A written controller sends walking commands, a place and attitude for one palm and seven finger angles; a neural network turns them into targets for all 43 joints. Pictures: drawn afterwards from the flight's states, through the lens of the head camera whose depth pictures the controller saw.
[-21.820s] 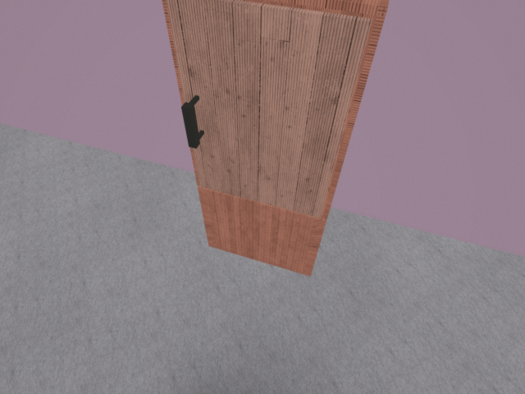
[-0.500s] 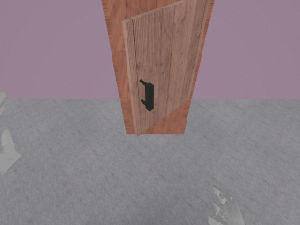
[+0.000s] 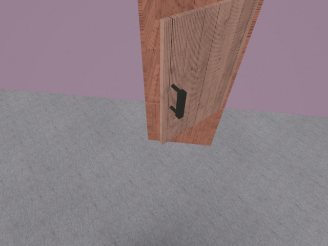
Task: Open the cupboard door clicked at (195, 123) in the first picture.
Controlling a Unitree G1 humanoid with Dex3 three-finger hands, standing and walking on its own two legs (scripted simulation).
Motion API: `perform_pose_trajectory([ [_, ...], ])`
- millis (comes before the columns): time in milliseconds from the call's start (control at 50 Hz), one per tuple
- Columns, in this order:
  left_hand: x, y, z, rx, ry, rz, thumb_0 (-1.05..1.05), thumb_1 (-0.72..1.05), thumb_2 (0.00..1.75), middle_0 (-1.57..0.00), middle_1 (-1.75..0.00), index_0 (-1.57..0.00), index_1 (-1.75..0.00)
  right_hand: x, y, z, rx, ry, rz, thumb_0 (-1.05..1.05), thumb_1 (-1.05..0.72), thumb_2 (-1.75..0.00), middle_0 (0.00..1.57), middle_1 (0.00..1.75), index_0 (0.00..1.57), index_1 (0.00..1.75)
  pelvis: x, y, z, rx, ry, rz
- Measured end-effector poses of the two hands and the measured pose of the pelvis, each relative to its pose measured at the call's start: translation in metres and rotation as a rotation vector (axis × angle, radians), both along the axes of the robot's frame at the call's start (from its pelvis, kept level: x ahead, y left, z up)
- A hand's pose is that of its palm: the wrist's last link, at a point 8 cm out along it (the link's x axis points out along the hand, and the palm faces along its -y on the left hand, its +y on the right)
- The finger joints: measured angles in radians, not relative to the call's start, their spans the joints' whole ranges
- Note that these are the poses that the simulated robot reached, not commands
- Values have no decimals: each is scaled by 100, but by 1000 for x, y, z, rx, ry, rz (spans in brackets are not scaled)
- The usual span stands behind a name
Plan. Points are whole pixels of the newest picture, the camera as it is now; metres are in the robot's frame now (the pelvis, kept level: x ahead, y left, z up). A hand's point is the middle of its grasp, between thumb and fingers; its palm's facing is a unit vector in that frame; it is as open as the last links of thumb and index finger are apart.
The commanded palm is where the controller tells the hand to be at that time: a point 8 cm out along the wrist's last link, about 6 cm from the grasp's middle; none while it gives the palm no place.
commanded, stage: let the arm hang, fingers relaxed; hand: left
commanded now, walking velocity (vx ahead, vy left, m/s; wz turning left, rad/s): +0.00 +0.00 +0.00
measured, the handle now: (176, 101) +0.61 -0.01 -0.05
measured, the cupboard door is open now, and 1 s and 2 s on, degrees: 42 42 42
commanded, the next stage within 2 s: look to check the result in 0.66 s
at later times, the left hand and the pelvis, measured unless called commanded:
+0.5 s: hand out of the picture +0.00 +0.17 -0.17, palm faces +0.00 -0.98 -0.18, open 7.3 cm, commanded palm none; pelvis +0.00 +0.01 +0.00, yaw -1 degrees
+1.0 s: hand out of the picture +0.00 +0.17 -0.17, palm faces +0.01 -0.98 -0.19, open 7.4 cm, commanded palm none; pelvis +0.01 +0.01 +0.00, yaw -1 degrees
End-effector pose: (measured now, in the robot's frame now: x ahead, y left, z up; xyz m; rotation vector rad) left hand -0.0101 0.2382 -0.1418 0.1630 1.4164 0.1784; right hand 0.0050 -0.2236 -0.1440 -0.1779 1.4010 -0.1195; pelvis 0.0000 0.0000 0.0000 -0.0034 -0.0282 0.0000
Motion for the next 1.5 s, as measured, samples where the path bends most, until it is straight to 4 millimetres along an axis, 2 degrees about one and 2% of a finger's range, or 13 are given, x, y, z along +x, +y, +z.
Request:
perform_pose_trajectory([
  [80, -24, 5, 6, 15, 75, 5, -1, 96, 90, -21, -30, -20, -29, -18, 10, -5, 26, 43, -24, 1, -90, -89, 20, 30, 19, 30, -1, 4, 2, 2, -3, -6],
  [160, -32, 4, 8, 18, 103, 8, 0, 93, 90, -21, -30, -20, -29, -30, 20, -8, 51, 70, -41, 1, -90, -89, 20, 30, 19, 30, -2, 6, 3, 4, -3, -11],
  [240, -29, -1, 6, 6, 93, 5, 1, 92, 90, -20, -30, -19, -29, -38, 29, -9, 68, 84, -56, 0, -90, -89, 20, 30, 19, 30, -1, 8, 3, 5, -3, -15],
  [380, -6, -16, 1, -34, 32, -9, 1, 91, 90, -20, -30, -19, -29, -43, 40, -10, 79, 83, -75, 0, -90, -89, 20, 30, 19, 30, 0, 10, 2, 8, -4, -19],
  [440, 2, -21, -1, -45, 13, -18, 1, 92, 90, -20, -30, -20, -29, -43, 42, -9, 80, 79, -82, 0, -90, -89, 20, 30, 19, 30, 1, 11, 2, 9, -3, -21],
  [540, 5, -19, -2, -42, 11, -18, 2, 93, 90, -21, -30, -20, -29, -41, 43, -9, 78, 70, -91, 0, -90, -89, 20, 30, 19, 30, 4, 11, 2, 11, -3, -23],
  [960, 3, -17, 1, -31, 34, -5, 1, 91, 90, -20, -30, -19, -29, -17, 29, -8, 54, 45, -70, 0, -90, -89, 20, 30, 19, 30, 12, 9, 3, 11, -2, -20],
  [1360, 25, -19, 5, -10, 1, -21, 1, 91, 90, -20, -30, -20, -29, -3, 13, -8, 46, 34, -60, 0, -90, -89, 20, 30, 19, 30, 19, -1, 4, 13, 0, -21],
  [1500, 31, -18, 0, -9, 23, -38, 1, 91, 90, -20, -30, -20, -29, -3, 5, -11, 25, 27, -117, 0, -90, -89, 20, 30, 19, 30, 18, -3, -1, 8, 9, -67],
])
